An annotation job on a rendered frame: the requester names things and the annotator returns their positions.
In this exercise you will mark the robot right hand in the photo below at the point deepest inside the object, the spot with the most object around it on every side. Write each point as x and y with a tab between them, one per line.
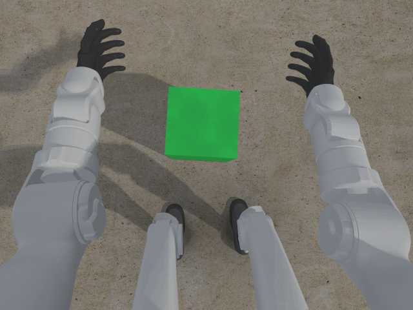
321	71

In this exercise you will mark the robot left upper arm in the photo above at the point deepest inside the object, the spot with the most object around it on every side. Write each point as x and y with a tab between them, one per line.
53	224

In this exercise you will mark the robot right foot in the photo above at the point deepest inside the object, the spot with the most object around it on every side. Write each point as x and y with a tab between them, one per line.
236	208

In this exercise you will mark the carton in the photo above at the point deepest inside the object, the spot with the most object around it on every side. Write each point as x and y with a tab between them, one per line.
202	124

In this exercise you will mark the robot left shin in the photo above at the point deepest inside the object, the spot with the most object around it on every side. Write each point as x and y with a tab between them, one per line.
162	216

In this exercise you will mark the robot right forearm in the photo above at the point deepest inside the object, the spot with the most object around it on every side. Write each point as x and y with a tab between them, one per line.
344	170

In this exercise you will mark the robot left forearm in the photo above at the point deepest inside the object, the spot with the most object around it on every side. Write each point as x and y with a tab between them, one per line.
72	134

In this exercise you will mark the robot left hand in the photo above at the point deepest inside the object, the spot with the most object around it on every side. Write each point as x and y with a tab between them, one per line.
90	54

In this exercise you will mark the robot right upper arm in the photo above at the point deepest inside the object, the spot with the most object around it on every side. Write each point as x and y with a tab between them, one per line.
370	242

